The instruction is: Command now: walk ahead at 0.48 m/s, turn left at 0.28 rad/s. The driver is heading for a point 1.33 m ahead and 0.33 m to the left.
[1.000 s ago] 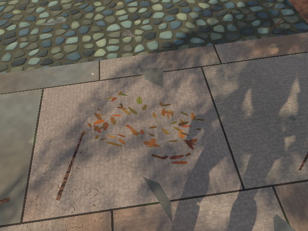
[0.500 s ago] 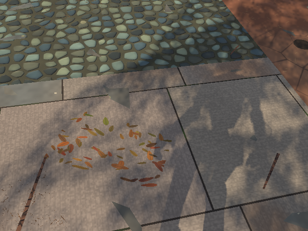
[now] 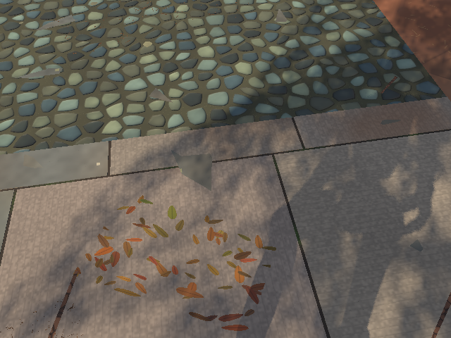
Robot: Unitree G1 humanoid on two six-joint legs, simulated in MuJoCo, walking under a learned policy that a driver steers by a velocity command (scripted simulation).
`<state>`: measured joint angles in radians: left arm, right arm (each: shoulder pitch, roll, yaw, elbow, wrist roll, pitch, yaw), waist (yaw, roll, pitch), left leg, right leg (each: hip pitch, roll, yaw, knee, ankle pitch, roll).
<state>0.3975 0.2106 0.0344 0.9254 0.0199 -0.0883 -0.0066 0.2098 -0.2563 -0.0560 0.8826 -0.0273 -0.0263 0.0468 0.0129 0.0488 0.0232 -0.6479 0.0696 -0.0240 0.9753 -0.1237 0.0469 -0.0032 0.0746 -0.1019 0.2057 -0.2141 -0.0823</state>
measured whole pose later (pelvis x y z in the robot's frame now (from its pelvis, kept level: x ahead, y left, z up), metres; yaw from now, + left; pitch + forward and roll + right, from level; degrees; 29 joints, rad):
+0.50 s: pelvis +0.28 +0.06 +0.00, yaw +16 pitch +1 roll +0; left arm 0.12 0.25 0.03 0.79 0.05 -0.04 -0.01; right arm 0.35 -0.27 -0.07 0.92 0.00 -0.05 0.01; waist -0.03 -0.03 0.05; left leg -0.14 -0.16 -0.04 0.32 -0.18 0.15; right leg -0.63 -0.12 0.05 0.99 -0.22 0.04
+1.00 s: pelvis +0.57 +0.09 +0.00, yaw +26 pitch +0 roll -1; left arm 0.32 0.25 0.04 0.88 0.02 -0.09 -0.01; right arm 0.25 -0.28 -0.05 0.84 -0.04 -0.04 0.03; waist 0.01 0.04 0.03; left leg -0.50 -0.01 -0.07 1.07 -0.30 0.05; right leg -0.18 0.05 -0.05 0.35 -0.18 -0.06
